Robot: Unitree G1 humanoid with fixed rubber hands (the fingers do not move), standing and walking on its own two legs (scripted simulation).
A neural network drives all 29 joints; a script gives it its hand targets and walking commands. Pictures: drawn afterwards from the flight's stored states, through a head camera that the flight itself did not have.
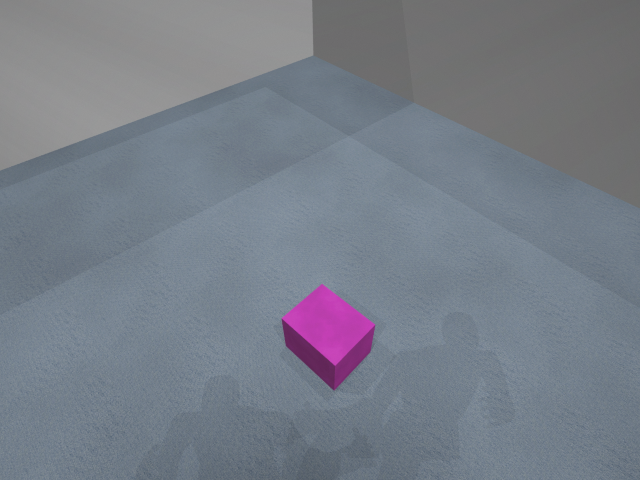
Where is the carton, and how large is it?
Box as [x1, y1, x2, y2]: [281, 284, 374, 389]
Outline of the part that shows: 321,284 281,318 286,346 328,385 334,389 369,352 374,324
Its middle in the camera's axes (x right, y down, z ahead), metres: +0.03 +0.30 +1.27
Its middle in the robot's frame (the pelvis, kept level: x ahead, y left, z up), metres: +0.69 -0.02 -0.67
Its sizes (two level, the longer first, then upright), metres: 0.227 0.184 0.181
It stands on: the floor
